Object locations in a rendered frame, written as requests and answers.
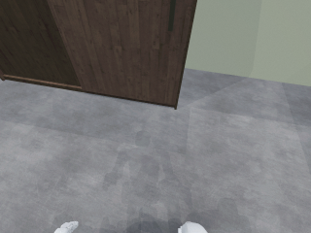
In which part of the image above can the wardrobe door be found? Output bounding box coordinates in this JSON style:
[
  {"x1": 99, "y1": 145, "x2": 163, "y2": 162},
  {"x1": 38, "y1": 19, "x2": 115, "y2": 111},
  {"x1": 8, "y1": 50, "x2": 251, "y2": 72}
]
[
  {"x1": 47, "y1": 0, "x2": 193, "y2": 106},
  {"x1": 0, "y1": 0, "x2": 81, "y2": 86}
]

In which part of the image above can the robot right thigh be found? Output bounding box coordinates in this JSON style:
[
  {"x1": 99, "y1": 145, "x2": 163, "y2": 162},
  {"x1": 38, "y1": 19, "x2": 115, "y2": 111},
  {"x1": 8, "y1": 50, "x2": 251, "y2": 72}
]
[{"x1": 178, "y1": 222, "x2": 207, "y2": 233}]

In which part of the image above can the robot left hand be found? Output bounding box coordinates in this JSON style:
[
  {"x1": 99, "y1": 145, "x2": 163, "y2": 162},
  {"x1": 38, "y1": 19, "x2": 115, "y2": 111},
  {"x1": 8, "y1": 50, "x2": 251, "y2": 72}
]
[{"x1": 54, "y1": 221, "x2": 79, "y2": 233}]

